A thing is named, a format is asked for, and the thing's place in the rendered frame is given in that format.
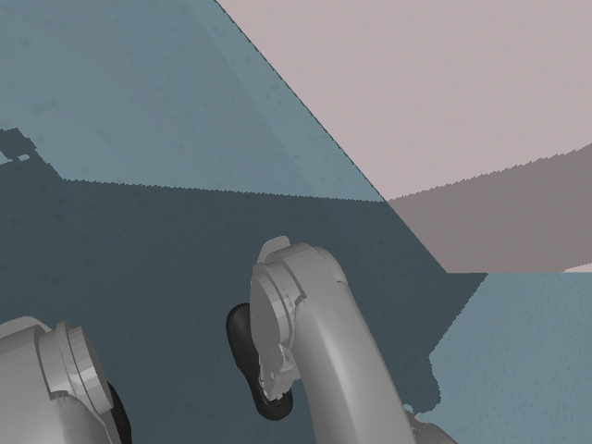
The right robot hand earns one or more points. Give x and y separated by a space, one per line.
428 433

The right robot foot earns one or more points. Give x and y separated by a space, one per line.
240 340

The left robot foot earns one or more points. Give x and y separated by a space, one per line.
120 417

